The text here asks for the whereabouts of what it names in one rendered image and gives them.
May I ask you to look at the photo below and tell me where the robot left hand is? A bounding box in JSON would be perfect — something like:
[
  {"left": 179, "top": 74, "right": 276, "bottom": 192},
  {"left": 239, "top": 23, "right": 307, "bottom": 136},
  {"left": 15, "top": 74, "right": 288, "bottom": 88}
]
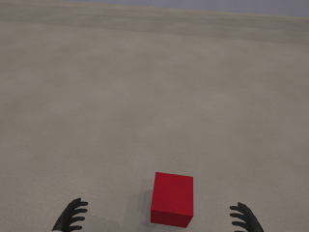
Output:
[{"left": 51, "top": 197, "right": 88, "bottom": 232}]

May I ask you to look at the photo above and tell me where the carton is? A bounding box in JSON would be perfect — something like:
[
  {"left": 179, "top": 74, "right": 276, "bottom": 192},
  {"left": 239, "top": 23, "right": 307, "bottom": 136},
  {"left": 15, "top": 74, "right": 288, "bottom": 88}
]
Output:
[{"left": 151, "top": 172, "right": 194, "bottom": 228}]

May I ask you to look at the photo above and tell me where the robot right hand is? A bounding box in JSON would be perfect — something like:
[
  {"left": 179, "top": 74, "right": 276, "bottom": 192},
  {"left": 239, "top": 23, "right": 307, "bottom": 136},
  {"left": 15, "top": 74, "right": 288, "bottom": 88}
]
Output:
[{"left": 229, "top": 202, "right": 264, "bottom": 232}]

